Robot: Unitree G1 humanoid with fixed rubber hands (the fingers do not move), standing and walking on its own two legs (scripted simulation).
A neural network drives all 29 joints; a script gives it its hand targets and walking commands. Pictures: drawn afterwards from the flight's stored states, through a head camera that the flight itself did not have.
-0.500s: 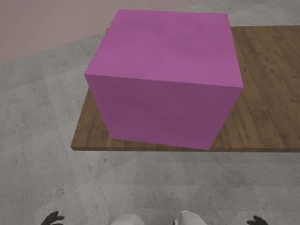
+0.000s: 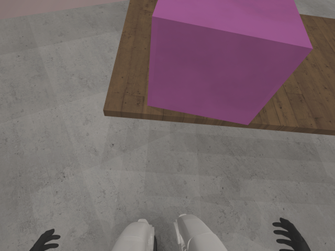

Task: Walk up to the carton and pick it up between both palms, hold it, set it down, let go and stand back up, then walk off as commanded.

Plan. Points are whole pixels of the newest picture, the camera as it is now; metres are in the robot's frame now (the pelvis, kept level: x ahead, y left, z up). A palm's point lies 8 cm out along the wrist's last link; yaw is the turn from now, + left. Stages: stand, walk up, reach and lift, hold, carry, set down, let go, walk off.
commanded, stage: walk off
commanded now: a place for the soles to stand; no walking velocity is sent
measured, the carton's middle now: (212, 47) +0.62 -0.12 +0.10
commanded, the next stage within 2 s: none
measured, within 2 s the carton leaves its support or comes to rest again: neither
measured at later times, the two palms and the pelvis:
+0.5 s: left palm out of the picture -0.04 +0.34 -0.11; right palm out of the picture -0.01 -0.29 -0.09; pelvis -0.13 +0.01 +0.00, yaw +1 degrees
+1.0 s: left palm out of the picture -0.10 +0.26 -0.13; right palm out of the picture -0.14 -0.36 -0.08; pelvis -0.24 -0.04 -0.01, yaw -5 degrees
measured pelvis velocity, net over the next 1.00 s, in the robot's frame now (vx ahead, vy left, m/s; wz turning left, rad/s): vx -0.24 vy -0.04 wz -0.09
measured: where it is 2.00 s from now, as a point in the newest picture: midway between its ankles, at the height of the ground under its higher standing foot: outside the picture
